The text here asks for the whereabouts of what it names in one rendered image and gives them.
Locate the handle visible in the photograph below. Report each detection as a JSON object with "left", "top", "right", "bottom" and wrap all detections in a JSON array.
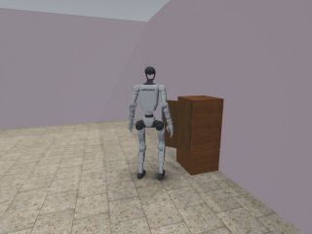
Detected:
[{"left": 161, "top": 108, "right": 165, "bottom": 121}]

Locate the right robot hand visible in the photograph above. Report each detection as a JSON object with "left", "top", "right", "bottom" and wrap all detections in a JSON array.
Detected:
[{"left": 166, "top": 124, "right": 174, "bottom": 137}]

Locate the left robot shin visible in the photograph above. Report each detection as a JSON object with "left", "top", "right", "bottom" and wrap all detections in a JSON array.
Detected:
[{"left": 137, "top": 144, "right": 145, "bottom": 174}]

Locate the cupboard door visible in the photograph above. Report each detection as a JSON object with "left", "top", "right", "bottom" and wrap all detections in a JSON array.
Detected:
[{"left": 163, "top": 99, "right": 192, "bottom": 151}]

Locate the robot right upper arm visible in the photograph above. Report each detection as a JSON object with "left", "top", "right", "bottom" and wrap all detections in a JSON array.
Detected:
[{"left": 158, "top": 85, "right": 168, "bottom": 109}]

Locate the left robot thigh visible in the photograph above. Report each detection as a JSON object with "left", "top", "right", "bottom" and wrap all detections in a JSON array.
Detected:
[{"left": 136, "top": 120, "right": 146, "bottom": 152}]

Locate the right robot forearm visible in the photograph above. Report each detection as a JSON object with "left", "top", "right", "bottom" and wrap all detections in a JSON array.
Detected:
[{"left": 163, "top": 102, "right": 172, "bottom": 125}]

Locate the robot left upper arm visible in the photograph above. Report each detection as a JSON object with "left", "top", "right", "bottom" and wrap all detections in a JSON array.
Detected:
[{"left": 130, "top": 85, "right": 140, "bottom": 108}]

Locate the left robot forearm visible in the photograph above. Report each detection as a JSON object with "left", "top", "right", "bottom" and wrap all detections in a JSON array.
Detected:
[{"left": 129, "top": 104, "right": 136, "bottom": 121}]

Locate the left robot hand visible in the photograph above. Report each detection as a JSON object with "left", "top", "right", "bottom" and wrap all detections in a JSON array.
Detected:
[{"left": 128, "top": 121, "right": 136, "bottom": 132}]

